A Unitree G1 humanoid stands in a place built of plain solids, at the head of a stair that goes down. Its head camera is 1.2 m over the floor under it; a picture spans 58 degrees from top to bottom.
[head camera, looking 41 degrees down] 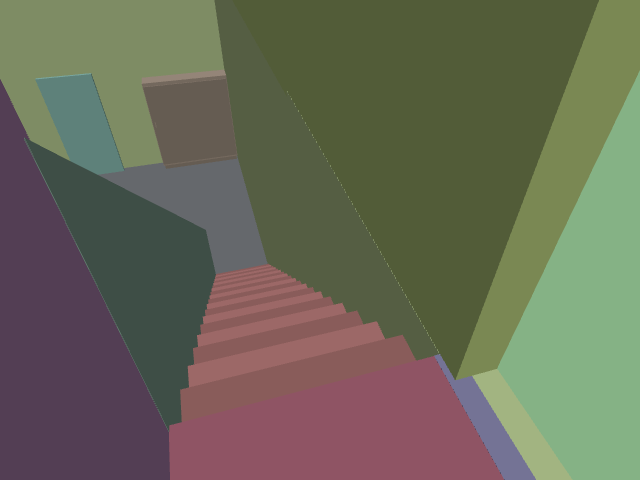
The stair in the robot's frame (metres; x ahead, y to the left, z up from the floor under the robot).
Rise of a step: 0.19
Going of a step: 0.23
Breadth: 0.85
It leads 16 degrees to the left of straight ahead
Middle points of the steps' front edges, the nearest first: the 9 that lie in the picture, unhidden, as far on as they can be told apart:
0.70 0.02 0.00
0.92 0.08 -0.19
1.14 0.15 -0.38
1.36 0.21 -0.58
1.58 0.27 -0.77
1.80 0.34 -0.96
2.03 0.40 -1.16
2.25 0.47 -1.35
2.47 0.53 -1.54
